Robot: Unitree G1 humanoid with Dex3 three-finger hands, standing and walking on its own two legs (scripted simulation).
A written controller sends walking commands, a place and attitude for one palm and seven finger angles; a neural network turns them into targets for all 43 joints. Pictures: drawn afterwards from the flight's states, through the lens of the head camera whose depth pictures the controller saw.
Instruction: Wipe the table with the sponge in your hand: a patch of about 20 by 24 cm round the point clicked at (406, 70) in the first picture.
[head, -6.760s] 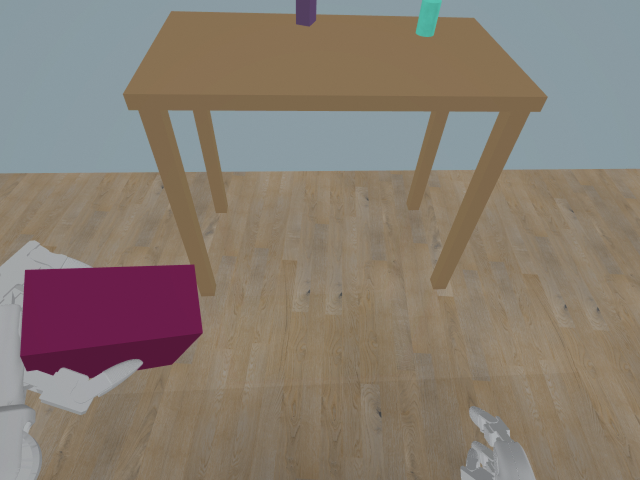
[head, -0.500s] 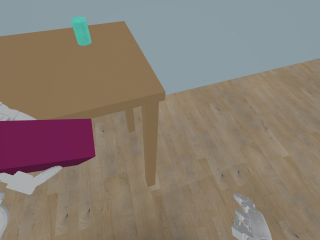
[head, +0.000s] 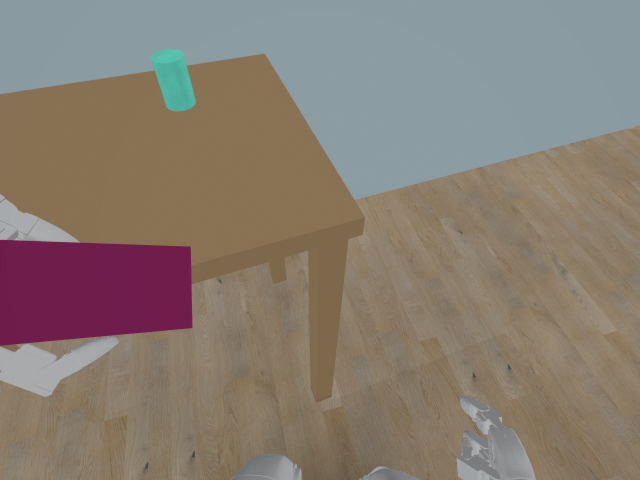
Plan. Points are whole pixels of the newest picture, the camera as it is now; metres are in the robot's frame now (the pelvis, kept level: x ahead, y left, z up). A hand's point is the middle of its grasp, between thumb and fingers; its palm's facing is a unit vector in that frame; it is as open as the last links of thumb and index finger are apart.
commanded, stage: shuffle to correct the standing spot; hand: left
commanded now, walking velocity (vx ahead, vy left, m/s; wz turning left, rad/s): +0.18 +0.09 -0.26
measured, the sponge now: (117, 296) +0.24 +0.20 +0.18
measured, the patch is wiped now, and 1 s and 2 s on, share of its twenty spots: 0.00 0.00 0.00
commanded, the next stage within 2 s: come to a stop and stand still in 0.24 s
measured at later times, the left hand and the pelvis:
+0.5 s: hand (44, 194) +0.34 +0.30 +0.20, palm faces +0.37 -0.81 -0.45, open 10.7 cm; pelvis +0.11 +0.07 +0.02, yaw -2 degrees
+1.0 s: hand (15, 206) +0.32 +0.33 +0.20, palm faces +0.34 -0.85 -0.40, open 10.7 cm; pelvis +0.10 +0.09 +0.03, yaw -4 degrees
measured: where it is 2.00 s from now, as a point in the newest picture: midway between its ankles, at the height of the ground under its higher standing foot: outside the picture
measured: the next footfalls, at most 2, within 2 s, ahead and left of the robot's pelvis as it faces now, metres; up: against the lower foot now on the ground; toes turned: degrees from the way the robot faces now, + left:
left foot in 0.24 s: +0.14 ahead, +0.20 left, +0.00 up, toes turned -1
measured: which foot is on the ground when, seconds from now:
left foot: up 0.00-0.22, down 0.24-1.00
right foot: down 0.00-1.00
